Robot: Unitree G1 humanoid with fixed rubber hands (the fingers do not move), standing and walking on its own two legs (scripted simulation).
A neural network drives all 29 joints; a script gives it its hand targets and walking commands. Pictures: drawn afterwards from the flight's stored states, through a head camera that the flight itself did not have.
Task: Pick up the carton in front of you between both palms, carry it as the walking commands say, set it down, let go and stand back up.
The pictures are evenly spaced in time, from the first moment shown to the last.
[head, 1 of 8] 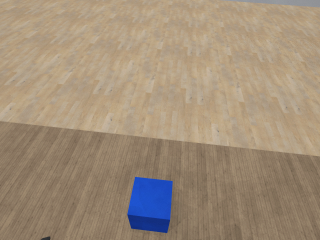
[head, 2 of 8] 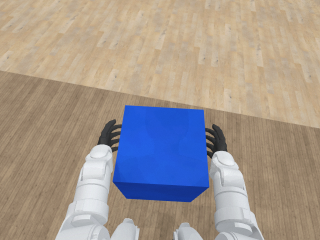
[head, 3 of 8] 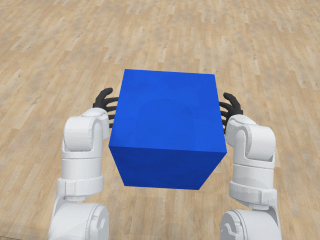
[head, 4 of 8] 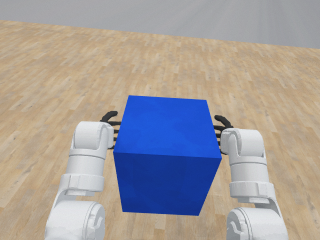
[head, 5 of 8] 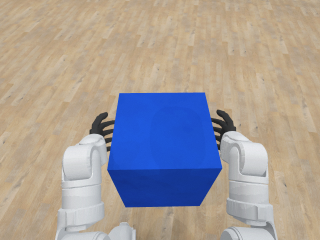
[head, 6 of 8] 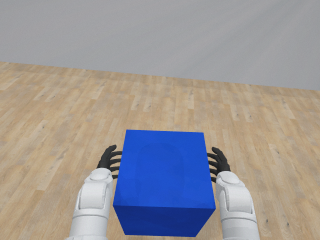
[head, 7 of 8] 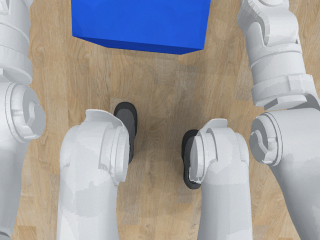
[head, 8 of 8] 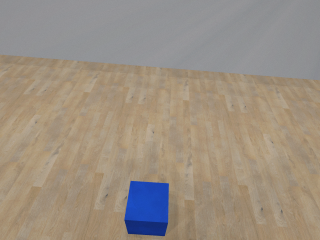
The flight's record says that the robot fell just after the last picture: no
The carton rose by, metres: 0.71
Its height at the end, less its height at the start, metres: -0.09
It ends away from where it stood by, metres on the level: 3.18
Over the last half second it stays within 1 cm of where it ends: yes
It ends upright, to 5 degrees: yes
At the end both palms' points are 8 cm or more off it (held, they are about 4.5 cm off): yes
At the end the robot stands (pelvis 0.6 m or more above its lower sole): yes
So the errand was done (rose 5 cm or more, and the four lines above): yes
